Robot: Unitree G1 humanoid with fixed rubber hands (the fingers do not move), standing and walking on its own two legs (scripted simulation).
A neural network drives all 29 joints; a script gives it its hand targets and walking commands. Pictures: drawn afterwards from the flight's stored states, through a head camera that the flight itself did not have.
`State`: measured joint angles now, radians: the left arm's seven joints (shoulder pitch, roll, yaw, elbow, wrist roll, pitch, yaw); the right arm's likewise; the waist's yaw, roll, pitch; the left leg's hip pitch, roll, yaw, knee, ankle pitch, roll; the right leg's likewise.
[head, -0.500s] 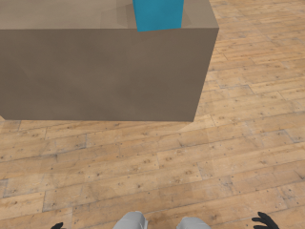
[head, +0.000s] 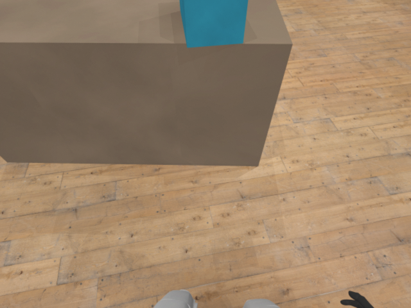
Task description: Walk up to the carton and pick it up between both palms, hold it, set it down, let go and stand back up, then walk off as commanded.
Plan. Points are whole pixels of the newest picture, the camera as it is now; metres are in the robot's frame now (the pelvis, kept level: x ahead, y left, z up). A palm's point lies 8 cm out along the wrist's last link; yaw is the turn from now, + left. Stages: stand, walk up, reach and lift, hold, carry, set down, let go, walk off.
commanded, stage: stand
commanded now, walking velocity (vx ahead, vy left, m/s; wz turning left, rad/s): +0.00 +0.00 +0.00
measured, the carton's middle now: out of the picture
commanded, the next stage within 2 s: none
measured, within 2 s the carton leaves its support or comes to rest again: neither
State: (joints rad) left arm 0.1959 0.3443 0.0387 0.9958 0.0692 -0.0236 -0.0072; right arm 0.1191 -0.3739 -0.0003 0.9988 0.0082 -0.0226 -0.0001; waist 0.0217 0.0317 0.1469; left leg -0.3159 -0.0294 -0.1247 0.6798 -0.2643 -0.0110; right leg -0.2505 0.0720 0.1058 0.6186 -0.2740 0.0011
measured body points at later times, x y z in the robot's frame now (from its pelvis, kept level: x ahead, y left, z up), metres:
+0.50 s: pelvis +0.01 +0.00 +0.00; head +0.03 +0.01 +0.45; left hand +0.07 +0.30 -0.13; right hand +0.11 -0.30 -0.11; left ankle +0.07 +0.12 -0.72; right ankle +0.05 -0.14 -0.72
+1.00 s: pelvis +0.01 +0.00 +0.01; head +0.02 +0.00 +0.45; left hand +0.07 +0.30 -0.12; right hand +0.12 -0.31 -0.11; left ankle +0.07 +0.12 -0.72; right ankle +0.05 -0.14 -0.72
